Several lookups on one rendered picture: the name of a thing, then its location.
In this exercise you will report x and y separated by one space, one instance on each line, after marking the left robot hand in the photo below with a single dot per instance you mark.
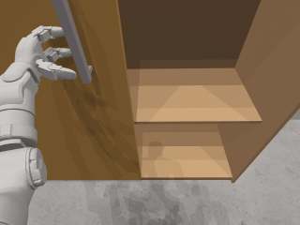
29 51

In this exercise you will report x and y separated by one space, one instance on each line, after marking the robot left forearm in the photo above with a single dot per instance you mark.
18 87

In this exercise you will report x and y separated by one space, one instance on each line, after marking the wardrobe door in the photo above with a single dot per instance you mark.
85 131

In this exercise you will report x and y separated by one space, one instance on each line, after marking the left robot upper arm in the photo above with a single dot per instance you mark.
22 171

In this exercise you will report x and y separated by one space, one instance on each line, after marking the handle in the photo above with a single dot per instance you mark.
73 41

